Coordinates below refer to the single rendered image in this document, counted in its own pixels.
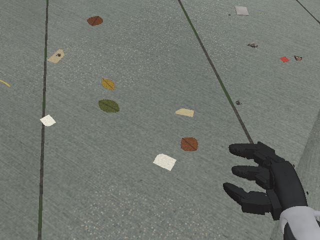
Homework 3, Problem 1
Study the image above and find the robot right hand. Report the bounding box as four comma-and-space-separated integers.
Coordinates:
223, 141, 309, 221

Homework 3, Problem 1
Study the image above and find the right robot forearm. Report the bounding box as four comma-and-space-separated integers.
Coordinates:
279, 206, 320, 240

